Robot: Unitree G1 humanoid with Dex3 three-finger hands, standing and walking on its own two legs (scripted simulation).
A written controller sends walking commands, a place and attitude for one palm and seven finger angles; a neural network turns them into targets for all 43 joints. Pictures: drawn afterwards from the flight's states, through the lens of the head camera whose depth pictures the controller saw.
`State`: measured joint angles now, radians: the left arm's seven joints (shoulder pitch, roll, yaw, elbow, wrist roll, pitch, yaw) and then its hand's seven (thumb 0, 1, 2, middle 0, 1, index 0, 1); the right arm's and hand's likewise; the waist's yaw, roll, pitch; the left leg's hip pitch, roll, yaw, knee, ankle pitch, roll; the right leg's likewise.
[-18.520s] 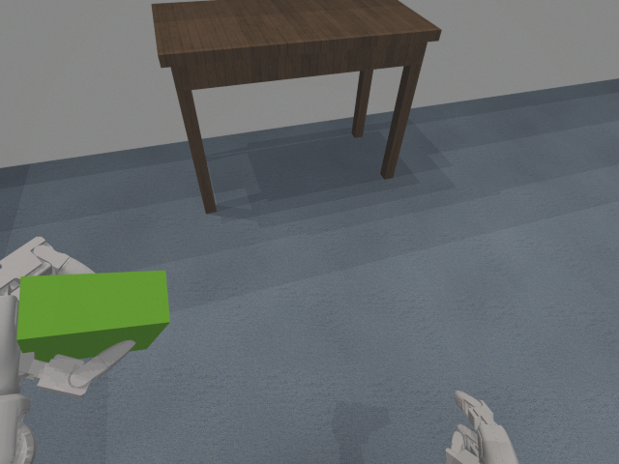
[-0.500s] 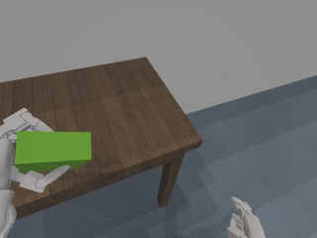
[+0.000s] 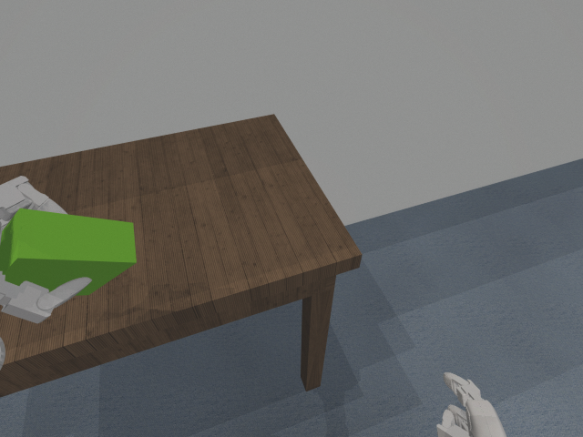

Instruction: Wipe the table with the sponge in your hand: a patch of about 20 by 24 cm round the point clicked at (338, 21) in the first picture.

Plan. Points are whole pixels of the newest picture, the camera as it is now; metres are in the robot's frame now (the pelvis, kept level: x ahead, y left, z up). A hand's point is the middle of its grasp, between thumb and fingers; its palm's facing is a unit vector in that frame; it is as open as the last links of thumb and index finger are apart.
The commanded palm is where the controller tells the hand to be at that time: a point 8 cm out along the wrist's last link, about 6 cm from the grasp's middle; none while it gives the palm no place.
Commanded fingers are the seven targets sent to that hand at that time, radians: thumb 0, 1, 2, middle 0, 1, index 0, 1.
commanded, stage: turn the palm down, sponge in hand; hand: left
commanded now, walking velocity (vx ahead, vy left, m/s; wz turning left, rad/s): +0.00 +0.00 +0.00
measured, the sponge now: (76, 259) +0.25 +0.28 +0.16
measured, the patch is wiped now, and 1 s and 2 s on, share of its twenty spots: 0.00 0.00 0.00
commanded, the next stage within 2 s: move the sponge above the wiping area in 1.68 s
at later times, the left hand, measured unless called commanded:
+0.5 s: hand (56, 255) +0.25 +0.31 +0.16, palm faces +0.26 -0.39 -0.88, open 9.4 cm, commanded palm +0.22 +0.30 +0.22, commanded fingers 0.00 0.10 1.30 -1.20 -1.60 -1.20 -1.60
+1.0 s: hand (64, 259) +0.26 +0.31 +0.14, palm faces +0.08 -0.26 -0.96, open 9.4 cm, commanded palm +0.22 +0.32 +0.23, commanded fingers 0.00 0.10 1.30 -1.20 -1.60 -1.20 -1.60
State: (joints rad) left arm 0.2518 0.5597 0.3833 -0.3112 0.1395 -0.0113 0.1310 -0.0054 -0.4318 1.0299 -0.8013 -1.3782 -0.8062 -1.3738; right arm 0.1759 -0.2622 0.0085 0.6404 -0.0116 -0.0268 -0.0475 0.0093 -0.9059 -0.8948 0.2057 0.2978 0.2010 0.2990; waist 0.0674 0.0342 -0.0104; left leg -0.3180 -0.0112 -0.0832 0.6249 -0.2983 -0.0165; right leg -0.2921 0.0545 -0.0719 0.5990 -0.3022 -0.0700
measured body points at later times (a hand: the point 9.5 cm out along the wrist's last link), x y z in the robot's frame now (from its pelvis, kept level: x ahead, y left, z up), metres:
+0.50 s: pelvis +0.03 +0.01 +0.00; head +0.03 -0.03 +0.45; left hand +0.23 +0.33 +0.21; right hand +0.22 -0.24 -0.09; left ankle +0.02 +0.13 -0.73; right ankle +0.01 -0.07 -0.73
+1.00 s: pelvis +0.02 +0.05 +0.01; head +0.02 +0.01 +0.46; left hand +0.25 +0.32 +0.19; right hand +0.27 -0.17 -0.06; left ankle +0.02 +0.13 -0.73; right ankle +0.01 -0.07 -0.73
